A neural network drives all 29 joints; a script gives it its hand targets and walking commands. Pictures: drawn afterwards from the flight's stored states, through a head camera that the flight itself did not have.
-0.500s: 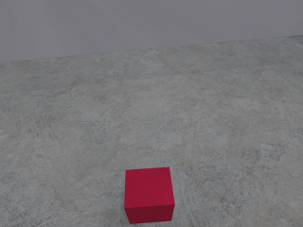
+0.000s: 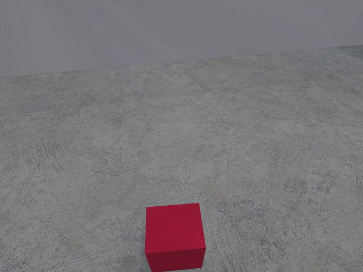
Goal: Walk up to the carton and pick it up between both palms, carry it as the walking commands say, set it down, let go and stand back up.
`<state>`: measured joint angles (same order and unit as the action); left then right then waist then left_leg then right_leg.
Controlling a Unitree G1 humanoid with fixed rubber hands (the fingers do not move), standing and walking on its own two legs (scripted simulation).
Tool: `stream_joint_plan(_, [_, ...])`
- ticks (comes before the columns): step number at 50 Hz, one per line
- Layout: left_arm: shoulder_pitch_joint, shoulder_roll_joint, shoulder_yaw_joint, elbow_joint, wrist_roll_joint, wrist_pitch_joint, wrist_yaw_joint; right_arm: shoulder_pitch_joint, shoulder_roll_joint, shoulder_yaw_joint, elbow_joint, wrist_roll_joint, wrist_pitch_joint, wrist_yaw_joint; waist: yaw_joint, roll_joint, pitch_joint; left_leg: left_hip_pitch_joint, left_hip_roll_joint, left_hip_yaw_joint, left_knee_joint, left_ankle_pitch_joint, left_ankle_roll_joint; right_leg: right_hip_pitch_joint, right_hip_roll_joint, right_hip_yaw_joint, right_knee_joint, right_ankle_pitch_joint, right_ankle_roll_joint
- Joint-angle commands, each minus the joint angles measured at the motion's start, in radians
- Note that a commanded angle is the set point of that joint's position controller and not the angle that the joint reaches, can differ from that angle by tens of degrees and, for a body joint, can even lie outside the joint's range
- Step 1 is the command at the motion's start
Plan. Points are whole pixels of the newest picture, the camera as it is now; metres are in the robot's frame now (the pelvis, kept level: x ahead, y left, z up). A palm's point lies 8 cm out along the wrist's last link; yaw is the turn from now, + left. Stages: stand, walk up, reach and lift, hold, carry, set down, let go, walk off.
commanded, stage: walk up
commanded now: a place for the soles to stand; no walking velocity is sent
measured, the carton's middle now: (175, 238) +0.45 +0.04 -0.63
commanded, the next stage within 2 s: reach and lift in 0.06 s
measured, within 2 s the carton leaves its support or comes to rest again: neither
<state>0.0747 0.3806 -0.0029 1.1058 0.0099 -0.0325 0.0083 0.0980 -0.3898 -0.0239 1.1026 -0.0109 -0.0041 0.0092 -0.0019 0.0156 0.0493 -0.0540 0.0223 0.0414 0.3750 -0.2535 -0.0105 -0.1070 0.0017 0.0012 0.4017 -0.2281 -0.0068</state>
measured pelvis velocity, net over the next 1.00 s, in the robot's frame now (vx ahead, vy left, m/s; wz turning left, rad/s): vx -0.12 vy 0.00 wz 0.03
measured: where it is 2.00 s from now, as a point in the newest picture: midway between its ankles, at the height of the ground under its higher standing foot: outside the picture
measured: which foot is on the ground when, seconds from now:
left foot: down 0.00-1.00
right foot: down 0.00-1.00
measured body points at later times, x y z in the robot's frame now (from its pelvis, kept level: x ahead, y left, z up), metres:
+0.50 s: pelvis -0.05 +0.00 -0.05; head +0.08 +0.01 +0.38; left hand +0.16 +0.30 -0.15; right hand +0.20 -0.27 -0.15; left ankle -0.03 +0.12 -0.74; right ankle +0.00 -0.12 -0.74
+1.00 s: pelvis -0.12 +0.00 -0.10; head +0.14 +0.00 +0.27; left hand +0.32 +0.28 -0.18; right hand +0.33 -0.23 -0.20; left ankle -0.03 +0.12 -0.74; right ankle +0.00 -0.12 -0.74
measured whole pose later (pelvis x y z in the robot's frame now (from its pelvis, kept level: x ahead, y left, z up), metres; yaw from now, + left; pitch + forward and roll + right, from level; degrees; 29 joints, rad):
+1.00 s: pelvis -0.12 +0.00 -0.10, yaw +2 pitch +23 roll +0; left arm -0.84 0.41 0.20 0.73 -0.07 0.37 -0.04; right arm -0.83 -0.35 -0.18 0.69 0.05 0.40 -0.03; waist 0.01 0.01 0.22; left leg -1.13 0.01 0.02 1.04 -0.31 0.00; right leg -1.16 -0.02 -0.01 1.02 -0.27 0.00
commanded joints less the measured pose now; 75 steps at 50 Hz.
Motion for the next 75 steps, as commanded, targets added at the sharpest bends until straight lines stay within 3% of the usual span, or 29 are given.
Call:
stream_joint_plan(1, [-0.058, 0.214, 0.036, -0.055, 0.000, -0.015, 0.007, -0.045, -0.191, -0.034, -0.055, 0.000, -0.013, -0.007, 0.000, -0.020, -0.055, -0.014, 0.095, -0.082, -0.059, 0.195, 0.039, -0.005, -0.121, 0.106, -0.067, 0.235, -0.044])
stream_joint_plan(3, [-0.054, 0.215, 0.036, -0.055, 0.000, -0.014, 0.007, -0.045, -0.191, -0.034, -0.056, 0.000, -0.012, -0.007, 0.001, -0.019, -0.054, -0.013, 0.096, -0.081, -0.061, 0.193, 0.040, -0.005, -0.120, 0.107, -0.067, 0.235, -0.044])
stream_joint_plan(4, [-0.212, 0.125, 0.135, -0.406, 0.016, 0.061, -0.032, -0.194, -0.128, -0.071, -0.407, 0.062, 0.048, 0.009, 0.052, 0.022, 0.060, -0.319, -0.035, -0.023, 0.098, -0.007, -0.025, -0.176, 0.018, 0.016, 0.061, 0.011, -0.011])
stream_joint_plan(5, [-0.199, 0.133, 0.161, -0.587, 0.053, 0.111, -0.037, -0.188, -0.125, -0.093, -0.555, 0.013, 0.097, 0.018, 0.020, 0.036, 0.089, -0.338, -0.051, 0.002, 0.085, -0.023, -0.018, -0.134, 0.016, -0.001, 0.071, -0.015, -0.010])
stream_joint_plan(7, [-0.117, 0.129, 0.157, -0.504, 0.069, 0.203, -0.049, -0.126, -0.125, -0.084, -0.475, -0.026, 0.184, 0.031, 0.055, -0.025, 0.045, -0.262, -0.049, 0.011, 0.115, 0.014, 0.008, -0.105, 0.003, -0.002, 0.093, 0.019, -0.012])
stream_joint_plan(8, [-0.068, 0.143, 0.181, -0.505, 0.091, 0.239, -0.055, -0.113, -0.163, -0.110, -0.489, -0.049, 0.216, 0.034, 0.049, -0.026, 0.025, -0.276, -0.045, 0.011, 0.151, 0.043, -0.002, -0.116, 0.004, -0.009, 0.108, 0.038, -0.016])
stream_joint_plan(10, [0.006, 0.164, 0.247, -0.503, 0.100, 0.286, -0.067, -0.065, -0.166, -0.164, -0.562, -0.048, 0.253, 0.037, 0.050, -0.056, -0.086, -0.260, -0.052, 0.022, 0.158, 0.120, -0.021, -0.096, 0.028, -0.041, 0.136, 0.139, 0.010])
stream_joint_plan(11, [0.030, 0.148, 0.254, -0.527, 0.107, 0.285, -0.068, -0.010, -0.144, -0.183, -0.591, -0.050, 0.250, 0.033, 0.033, -0.077, -0.136, -0.265, -0.056, 0.019, 0.171, 0.161, -0.015, -0.059, 0.048, -0.041, 0.156, 0.213, 0.014])
stream_joint_plan(14, [0.024, 0.094, 0.234, -0.605, 0.073, 0.257, -0.069, -0.006, -0.110, -0.164, -0.616, -0.036, 0.242, 0.030, 0.029, -0.049, -0.241, -0.317, -0.053, -0.017, 0.232, 0.252, -0.017, -0.033, 0.065, -0.022, 0.251, 0.321, 0.028])
stream_joint_plan(19, [-0.215, 0.106, 0.177, -0.700, 0.032, 0.254, -0.067, -0.181, -0.089, -0.164, -0.633, -0.015, 0.249, 0.032, -0.024, 0.030, -0.232, -0.391, -0.035, -0.027, 0.324, 0.145, -0.036, -0.249, 0.038, -0.013, 0.329, 0.170, 0.036])
stream_joint_plan(22, [-0.355, 0.128, 0.174, -0.727, 0.016, 0.262, -0.063, -0.323, -0.090, -0.178, -0.679, -0.006, 0.254, 0.018, -0.021, 0.031, -0.299, -0.436, -0.034, -0.022, 0.384, 0.108, -0.037, -0.304, 0.029, -0.011, 0.377, 0.134, 0.035])
stream_joint_plan(30, [-0.500, 0.166, 0.235, -0.625, 0.009, 0.356, -0.036, -0.526, -0.145, -0.180, -0.658, 0.020, 0.340, -0.011, 0.031, -0.005, -0.545, -0.530, -0.040, -0.012, 0.459, 0.131, -0.022, -0.288, 0.038, -0.006, 0.450, 0.158, 0.045])
stream_joint_plan(35, [-0.680, 0.154, 0.232, -0.565, -0.015, 0.384, -0.035, -0.718, -0.116, -0.141, -0.628, 0.051, 0.377, -0.010, 0.046, -0.034, -0.565, -0.630, -0.041, -0.017, 0.475, 0.053, -0.008, -0.392, 0.033, -0.003, 0.469, 0.070, 0.058])
stream_joint_plan(43, [-1.039, 0.223, 0.237, -0.532, -0.056, 0.375, -0.052, -1.023, -0.125, -0.182, -0.569, 0.052, 0.377, -0.033, 0.016, -0.025, -0.728, -0.702, -0.045, -0.017, 0.505, -0.045, -0.003, -0.509, 0.028, -0.010, 0.496, -0.023, 0.066])
stream_joint_plan(50, [-1.257, 0.252, 0.248, -0.501, -0.096, 0.377, -0.041, -1.268, -0.162, -0.206, -0.528, 0.072, 0.370, -0.052, 0.000, 0.010, -1.008, -0.677, -0.054, -0.026, 0.538, 0.023, -0.014, -0.538, 0.031, -0.019, 0.533, 0.023, 0.052])
stream_joint_plan(55, [-1.364, 0.235, 0.246, -0.442, -0.107, 0.363, -0.036, -1.385, -0.155, -0.216, -0.459, 0.086, 0.344, -0.047, -0.002, 0.003, -1.086, -0.702, -0.056, -0.031, 0.552, 0.066, -0.009, -0.584, 0.034, -0.022, 0.554, 0.057, 0.046])
stream_joint_plan(63, [-1.492, 0.253, 0.298, -0.354, -0.090, 0.275, -0.045, -1.511, -0.122, -0.229, -0.407, 0.083, 0.264, -0.045, 0.027, -0.059, -1.189, -0.869, -0.081, -0.026, 0.592, 0.189, 0.014, -0.543, 0.032, 0.016, 0.607, 0.279, 0.043])
stream_joint_plan(67, [-1.574, 0.265, 0.309, -0.347, -0.095, 0.242, -0.054, -1.586, -0.120, -0.247, -0.419, 0.083, 0.237, -0.052, 0.019, -0.054, -1.263, -0.900, -0.093, -0.023, 0.613, 0.269, 0.022, -0.536, 0.034, 0.030, 0.629, 0.386, 0.037])
stream_joint_plan(71, [-1.657, 0.266, 0.303, -0.345, -0.106, 0.233, -0.058, -1.659, -0.135, -0.261, -0.418, 0.088, 0.230, -0.051, 0.011, -0.031, -1.356, -0.861, -0.092, -0.028, 0.632, 0.343, 0.024, -0.569, 0.038, 0.026, 0.646, 0.438, 0.033])
stream_joint_plan(75, [-1.680, 0.263, 0.298, -0.413, -0.117, 0.247, -0.057, -1.661, -0.161, -0.276, -0.450, 0.092, 0.238, -0.050, -0.005, -0.008, -1.605, -0.694, -0.091, -0.041, 0.658, 0.499, 0.022, -0.494, 0.051, 0.013, 0.673, 0.569, 0.026])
